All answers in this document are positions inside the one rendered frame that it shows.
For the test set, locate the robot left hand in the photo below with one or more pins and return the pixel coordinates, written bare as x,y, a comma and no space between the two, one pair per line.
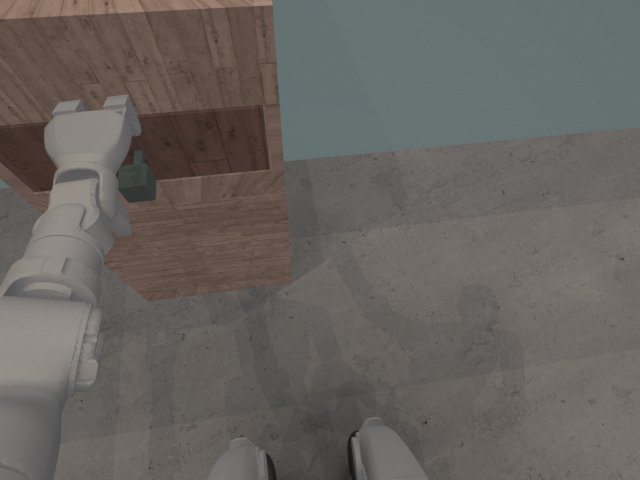
102,137

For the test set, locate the cabinet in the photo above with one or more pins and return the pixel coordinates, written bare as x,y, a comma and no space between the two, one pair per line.
203,234

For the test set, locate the drawer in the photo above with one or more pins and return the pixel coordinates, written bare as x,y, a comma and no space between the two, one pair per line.
176,145

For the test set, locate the handle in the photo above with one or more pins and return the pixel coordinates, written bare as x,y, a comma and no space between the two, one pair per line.
137,183

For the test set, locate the right robot shin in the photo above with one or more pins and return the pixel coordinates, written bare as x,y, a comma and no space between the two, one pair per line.
371,422

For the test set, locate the robot left upper arm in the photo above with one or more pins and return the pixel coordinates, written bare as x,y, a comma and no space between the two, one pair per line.
49,350

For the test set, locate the left robot thigh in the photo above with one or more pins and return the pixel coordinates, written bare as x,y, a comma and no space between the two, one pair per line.
241,463

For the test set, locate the robot left forearm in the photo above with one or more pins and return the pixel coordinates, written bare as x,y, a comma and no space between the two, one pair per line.
66,254

